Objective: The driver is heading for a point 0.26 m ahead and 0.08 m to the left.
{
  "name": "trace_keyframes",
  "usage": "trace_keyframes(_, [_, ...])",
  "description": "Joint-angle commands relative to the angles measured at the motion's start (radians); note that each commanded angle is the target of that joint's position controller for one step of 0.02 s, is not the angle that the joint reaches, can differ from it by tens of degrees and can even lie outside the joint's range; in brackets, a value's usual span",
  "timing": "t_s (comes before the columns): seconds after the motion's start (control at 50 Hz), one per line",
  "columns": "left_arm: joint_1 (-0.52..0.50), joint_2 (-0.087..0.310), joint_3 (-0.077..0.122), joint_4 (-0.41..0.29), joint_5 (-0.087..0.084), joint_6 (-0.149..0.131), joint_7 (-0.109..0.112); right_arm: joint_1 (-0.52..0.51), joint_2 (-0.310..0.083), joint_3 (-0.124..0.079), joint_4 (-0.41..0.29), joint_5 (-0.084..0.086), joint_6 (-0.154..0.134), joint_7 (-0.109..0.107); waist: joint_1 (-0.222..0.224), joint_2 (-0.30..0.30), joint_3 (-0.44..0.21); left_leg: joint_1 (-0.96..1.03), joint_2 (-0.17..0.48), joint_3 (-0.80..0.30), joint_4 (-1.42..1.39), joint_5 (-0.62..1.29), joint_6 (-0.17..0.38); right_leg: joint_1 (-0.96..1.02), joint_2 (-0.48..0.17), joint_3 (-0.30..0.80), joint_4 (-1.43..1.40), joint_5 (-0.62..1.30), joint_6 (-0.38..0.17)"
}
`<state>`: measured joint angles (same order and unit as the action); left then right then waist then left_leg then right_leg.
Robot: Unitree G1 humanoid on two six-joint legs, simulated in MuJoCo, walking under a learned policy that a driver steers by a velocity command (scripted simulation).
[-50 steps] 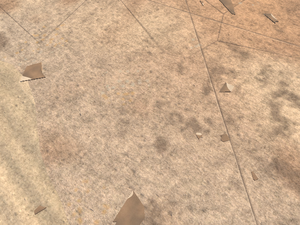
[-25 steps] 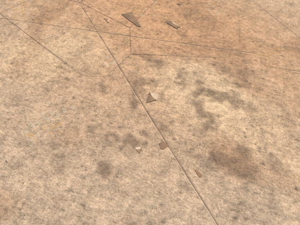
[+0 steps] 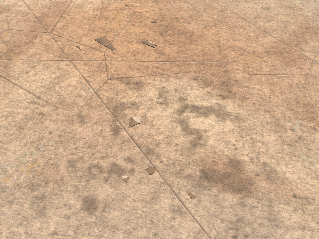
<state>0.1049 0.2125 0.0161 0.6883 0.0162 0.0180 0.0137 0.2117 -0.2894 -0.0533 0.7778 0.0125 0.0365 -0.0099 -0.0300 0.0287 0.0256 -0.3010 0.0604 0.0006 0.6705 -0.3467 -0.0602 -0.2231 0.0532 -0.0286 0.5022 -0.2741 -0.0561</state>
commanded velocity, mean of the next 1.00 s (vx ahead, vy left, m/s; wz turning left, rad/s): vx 0.14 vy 0.00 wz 0.29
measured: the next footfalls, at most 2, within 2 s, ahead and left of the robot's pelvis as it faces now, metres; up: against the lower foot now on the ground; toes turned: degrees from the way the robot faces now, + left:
left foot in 0.04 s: +0.03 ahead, +0.13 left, +0.00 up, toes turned +3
right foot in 0.34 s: +0.08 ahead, -0.12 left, +0.00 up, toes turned +14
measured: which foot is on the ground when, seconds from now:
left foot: up 0.00-0.02, down 0.04-0.34, up 0.36-0.72, down 0.74-1.00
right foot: down 0.00-0.08, up 0.10-0.32, down 0.34-0.76, up 0.78-1.00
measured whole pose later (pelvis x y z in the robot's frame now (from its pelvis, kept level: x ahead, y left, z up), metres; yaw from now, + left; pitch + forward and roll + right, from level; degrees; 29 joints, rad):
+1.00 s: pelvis +0.16 +0.03 +0.00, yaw +19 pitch +0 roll +1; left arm 0.21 0.27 0.04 0.84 0.01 0.02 0.03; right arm 0.11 -0.22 -0.04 0.74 -0.02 0.00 0.01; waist 0.01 -0.02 0.05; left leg -0.32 -0.04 0.03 0.48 -0.16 0.04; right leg -0.33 -0.07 0.03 0.66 -0.33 0.07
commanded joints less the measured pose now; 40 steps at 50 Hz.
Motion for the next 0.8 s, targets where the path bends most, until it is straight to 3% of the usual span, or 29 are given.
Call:
trace_keyframes(0.02, [0.015,0.225,0.075,-0.026,-0.020,-0.001,0.015,-0.027,-0.123,-0.027,-0.083,-0.006,-0.021,-0.001,0.020,-0.115,-0.025,0.001,-0.015,0.019,-0.145,0.152,0.040,0.061,-0.281,0.210,-0.103,0.296,-0.134])
trace_keyframes(0.04, [0.034,0.215,0.077,-0.021,-0.018,-0.003,0.021,-0.028,-0.151,-0.033,-0.092,-0.011,-0.024,-0.001,0.028,-0.067,-0.035,0.028,0.011,-0.033,-0.171,0.343,0.067,0.056,-0.244,0.174,-0.053,0.242,-0.090])
trace_keyframes(0.06, [0.048,0.197,0.078,-0.036,0.000,-0.008,0.025,-0.030,-0.206,-0.048,-0.094,-0.009,-0.025,-0.004,0.065,0.058,-0.054,0.052,0.060,-0.115,-0.147,0.531,0.112,0.022,-0.151,0.082,0.022,0.164,-0.037])
trace_keyframes(0.08, [0.011,0.174,0.075,-0.048,0.010,-0.009,0.030,-0.007,-0.206,-0.055,-0.092,0.002,-0.026,-0.005,0.046,0.149,-0.079,0.063,0.122,-0.239,-0.209,0.507,0.192,-0.020,-0.060,-0.015,0.127,0.093,0.024])
trace_keyframes(0.1, [-0.055,0.153,0.073,-0.064,0.007,-0.007,0.033,0.011,-0.205,-0.055,-0.096,-0.004,-0.028,-0.006,0.006,0.203,-0.060,0.097,0.186,-0.375,-0.278,0.488,0.272,-0.112,0.002,-0.028,0.224,-0.003,0.059])
trace_keyframes(0.12, [-0.083,0.131,0.071,-0.082,0.000,-0.007,0.030,0.058,-0.197,-0.056,-0.083,-0.009,-0.034,-0.010,-0.017,0.236,-0.087,0.176,0.234,-0.473,-0.337,0.358,0.336,-0.227,0.037,0.008,0.334,-0.265,0.061])
trace_keyframes(0.14, [-0.092,0.143,0.077,-0.090,-0.014,-0.010,0.018,0.110,-0.202,-0.059,-0.072,-0.010,-0.050,-0.010,-0.045,0.219,-0.087,0.227,0.267,-0.542,-0.384,0.186,0.374,-0.330,0.023,0.067,0.498,-0.404,0.057])
trace_keyframes(0.18, [-0.066,0.155,0.084,-0.086,-0.038,-0.029,-0.010,0.067,-0.189,-0.057,-0.077,0.011,-0.067,-0.015,-0.002,0.115,-0.038,0.220,0.228,-0.512,-0.418,-0.173,0.317,-0.410,-0.052,0.118,0.459,-0.298,0.036])
trace_keyframes(0.2, [-0.086,0.155,0.083,-0.085,-0.038,-0.042,-0.018,0.045,-0.183,-0.056,-0.083,0.018,-0.062,-0.018,-0.006,0.122,-0.012,0.197,0.199,-0.480,-0.438,-0.215,0.289,-0.386,-0.051,0.093,0.359,-0.260,0.041])
trace_keyframes(0.26, [-0.051,0.120,0.074,-0.066,-0.036,-0.077,-0.040,0.005,-0.204,-0.062,-0.110,0.011,-0.036,-0.027,0.013,0.150,-0.038,0.070,0.108,-0.387,-0.420,-0.149,0.256,-0.146,-0.003,0.039,0.151,-0.178,0.061])
trace_keyframes(0.3, [0.047,0.138,0.087,-0.029,-0.045,-0.087,-0.044,-0.031,-0.195,-0.059,-0.133,0.019,-0.026,-0.024,0.068,0.137,-0.057,-0.026,0.068,-0.366,-0.381,-0.157,0.232,0.046,0.011,0.009,-0.033,0.017,0.065])
trace_keyframes(0.32, [0.098,0.149,0.095,-0.008,-0.045,-0.086,-0.039,-0.030,-0.170,-0.052,-0.140,0.017,-0.025,-0.022,0.090,0.115,-0.060,-0.089,0.039,-0.357,-0.339,-0.185,0.206,0.147,0.008,0.003,-0.093,0.074,0.066])
trace_keyframes(0.34, [0.194,0.176,0.106,0.015,-0.042,-0.087,-0.030,-0.037,-0.123,-0.039,-0.150,0.013,-0.029,-0.020,0.127,0.061,-0.081,-0.213,-0.009,-0.317,-0.212,-0.225,0.160,0.299,-0.064,0.066,-0.111,0.036,0.055])
trace_keyframes(0.36, [0.310,0.237,0.116,0.025,-0.024,-0.087,-0.014,-0.029,-0.018,-0.009,-0.164,0.000,-0.035,-0.012,0.147,-0.164,-0.127,-0.347,-0.108,-0.185,0.144,-0.259,0.087,0.405,-0.306,0.354,-0.211,-0.185,-0.009])
trace_keyframes(0.38, [0.276,0.336,0.129,0.019,0.016,-0.094,-0.025,-0.036,-0.062,-0.021,-0.233,0.030,-0.052,-0.013,0.102,-0.294,-0.037,-0.535,-0.102,-0.192,0.312,-0.248,0.084,0.284,-0.481,0.735,-0.345,-0.488,-0.145])
trace_keyframes(0.4, [0.202,0.281,0.115,0.003,0.001,-0.107,-0.023,-0.037,-0.127,-0.039,-0.214,0.036,-0.061,-0.014,0.072,-0.217,0.057,-0.594,-0.038,-0.206,0.422,-0.160,0.085,0.238,-0.473,0.718,-0.379,-0.581,-0.170])
trace_keyframes(0.42, [0.163,0.215,0.094,0.006,-0.014,-0.113,-0.016,-0.032,-0.154,-0.051,-0.190,0.023,-0.062,-0.012,0.058,-0.168,0.112,-0.600,-0.035,-0.202,0.443,-0.078,0.080,0.206,-0.414,0.586,-0.365,-0.442,-0.142])
trace_keyframes(0.44, [0.142,0.188,0.082,0.001,-0.013,-0.115,-0.013,-0.006,-0.137,-0.051,-0.162,0.009,-0.062,-0.012,0.044,-0.130,0.099,-0.554,-0.027,-0.197,0.448,-0.012,0.071,0.192,-0.356,0.453,-0.349,-0.239,-0.113])
trace_keyframes(0.5, [0.154,0.176,0.074,0.025,-0.002,-0.117,-0.003,-0.014,-0.084,-0.041,-0.160,-0.006,-0.075,0.001,0.041,-0.132,0.047,-0.447,-0.037,-0.138,0.414,0.110,0.033,0.172,-0.276,0.184,-0.296,0.432,-0.094])
trace_keyframes(0.52, [0.163,0.177,0.074,0.034,-0.003,-0.113,0.000,-0.027,-0.067,-0.035,-0.168,-0.006,-0.074,0.004,0.042,-0.125,0.023,-0.419,-0.040,-0.113,0.367,0.125,0.019,0.173,-0.265,0.132,-0.278,0.559,-0.102])
trace_keyframes(0.6, [0.187,0.204,0.075,0.071,-0.024,-0.082,0.010,-0.142,0.004,-0.001,-0.209,-0.009,-0.068,0.022,0.075,-0.140,-0.003,-0.254,-0.022,-0.007,0.071,0.230,0.007,0.140,-0.234,0.025,-0.252,0.660,-0.101])
trace_keyframes(0.66, [0.226,0.239,0.082,0.099,-0.033,-0.069,0.005,-0.173,-0.036,-0.013,-0.223,-0.003,-0.069,0.034,0.083,-0.152,-0.020,-0.169,-0.051,0.019,-0.041,0.227,0.041,0.173,-0.271,0.051,-0.200,0.697,-0.106])
trace_keyframes(0.7, [0.197,0.242,0.083,0.103,-0.047,-0.067,0.004,-0.115,-0.065,-0.028,-0.210,-0.008,-0.072,0.035,0.033,-0.146,-0.050,-0.069,-0.076,0.025,-0.161,0.260,0.093,0.197,-0.270,0.059,-0.109,0.759,-0.084])
trace_keyframes(0.72, [0.200,0.229,0.079,0.110,-0.050,-0.068,0.004,-0.043,-0.092,-0.041,-0.185,-0.015,-0.076,0.028,-0.006,-0.119,-0.093,0.063,-0.096,0.033,-0.259,0.380,0.126,0.181,-0.235,0.039,-0.015,0.779,-0.056])
trace_keyframes(0.74, [0.226,0.205,0.068,0.107,-0.031,-0.077,0.003,0.031,-0.153,-0.056,-0.173,-0.025,-0.075,0.015,-0.029,-0.060,-0.170,0.263,-0.003,-0.057,-0.242,0.710,0.167,0.080,-0.186,0.004,0.115,0.630,-0.001])
trace_keyframes(0.76, [0.306,0.126,0.035,0.092,0.011,-0.088,-0.007,0.095,-0.207,-0.057,-0.175,-0.059,-0.063,0.001,-0.004,0.140,-0.323,0.599,0.258,-0.331,-0.135,1.123,0.330,-0.195,-0.101,-0.011,0.395,0.040,0.069])
trace_keyframes(0.78, [0.335,0.120,0.026,0.123,-0.002,-0.075,-0.016,0.102,-0.108,-0.028,-0.152,-0.042,-0.056,0.006,-0.007,0.184,-0.452,0.552,0.359,-0.481,-0.211,0.997,0.447,-0.194,-0.066,0.095,0.536,-0.418,0.105])
trace_keyframes(0.8, [0.275,0.195,0.051,0.116,-0.032,-0.054,-0.016,0.037,-0.075,-0.016,-0.157,-0.024,-0.053,0.016,-0.008,0.104,-0.329,0.413,0.297,-0.402,-0.267,0.766,0.407,-0.223,-0.104,0.115,0.598,-0.418,0.117])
